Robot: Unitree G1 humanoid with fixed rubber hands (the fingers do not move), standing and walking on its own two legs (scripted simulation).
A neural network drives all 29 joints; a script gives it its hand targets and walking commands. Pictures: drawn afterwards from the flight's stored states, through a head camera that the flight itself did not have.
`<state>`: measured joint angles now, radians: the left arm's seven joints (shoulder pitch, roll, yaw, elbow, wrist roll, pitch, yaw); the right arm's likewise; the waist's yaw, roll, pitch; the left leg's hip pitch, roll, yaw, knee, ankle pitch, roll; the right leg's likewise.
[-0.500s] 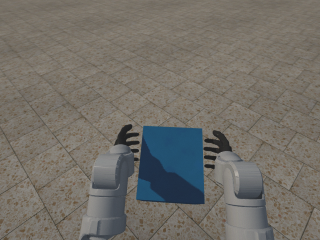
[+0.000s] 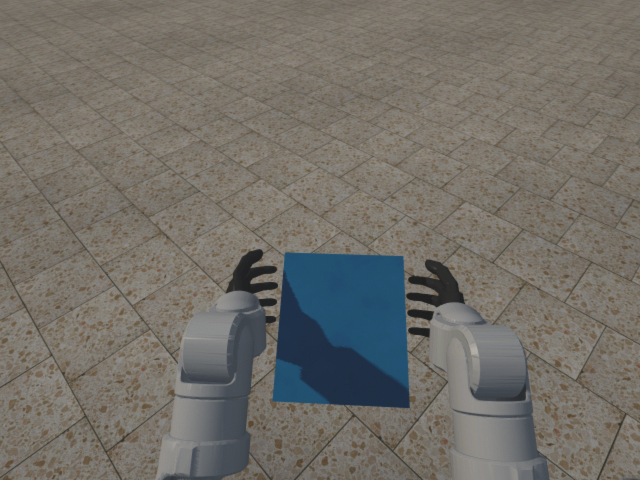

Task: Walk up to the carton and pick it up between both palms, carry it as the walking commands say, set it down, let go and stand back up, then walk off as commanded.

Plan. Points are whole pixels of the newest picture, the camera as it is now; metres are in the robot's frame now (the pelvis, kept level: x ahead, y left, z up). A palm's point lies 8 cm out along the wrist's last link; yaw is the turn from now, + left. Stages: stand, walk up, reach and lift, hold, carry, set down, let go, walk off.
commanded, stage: carry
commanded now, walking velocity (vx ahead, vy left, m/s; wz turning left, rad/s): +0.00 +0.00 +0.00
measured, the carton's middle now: (340, 334) +0.32 +0.00 +0.00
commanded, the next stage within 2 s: hold in 0.16 s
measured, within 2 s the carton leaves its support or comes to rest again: neither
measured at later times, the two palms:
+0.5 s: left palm (246, 343) +0.29 +0.12 +0.04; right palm (443, 363) +0.26 -0.13 +0.04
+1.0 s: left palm (244, 350) +0.31 +0.14 -0.03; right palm (411, 377) +0.28 -0.10 -0.04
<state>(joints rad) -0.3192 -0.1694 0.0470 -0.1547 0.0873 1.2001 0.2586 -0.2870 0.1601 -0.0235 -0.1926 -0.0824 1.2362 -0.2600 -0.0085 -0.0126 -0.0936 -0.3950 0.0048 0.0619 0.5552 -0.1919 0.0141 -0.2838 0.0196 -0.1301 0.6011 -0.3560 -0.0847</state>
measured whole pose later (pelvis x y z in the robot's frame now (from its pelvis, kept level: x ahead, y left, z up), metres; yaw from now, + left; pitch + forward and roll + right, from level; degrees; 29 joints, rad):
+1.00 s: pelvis -0.04 +0.08 -0.02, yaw -13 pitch +4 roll +0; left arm -0.56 -0.26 0.47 0.65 0.36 0.33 0.18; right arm -0.60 0.19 -0.43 0.77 -0.41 0.30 -0.05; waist 0.05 -0.02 0.07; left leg -0.56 -0.08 -0.04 0.69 -0.20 0.02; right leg -0.53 0.06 0.11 0.75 -0.30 -0.03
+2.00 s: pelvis -0.06 +0.05 -0.15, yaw -13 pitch +34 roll -1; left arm -0.65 -0.20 0.41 0.64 0.20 0.10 0.23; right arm -0.73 0.14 -0.28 0.79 -0.18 0.07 -0.25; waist 0.08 -0.02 -0.12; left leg -1.52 -0.07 -0.08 1.34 -0.41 -0.03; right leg -1.47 0.11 0.03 1.38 -0.49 -0.02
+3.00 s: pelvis -0.09 +0.06 -0.29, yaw -14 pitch +40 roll +0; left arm -1.03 -0.12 0.52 0.65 0.22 0.21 0.21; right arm -1.16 0.01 -0.30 0.91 -0.18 0.19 -0.23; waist 0.09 -0.04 0.03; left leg -2.06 -0.08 -0.05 1.84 -0.47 -0.05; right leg -2.01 0.14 0.00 1.89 -0.57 -0.01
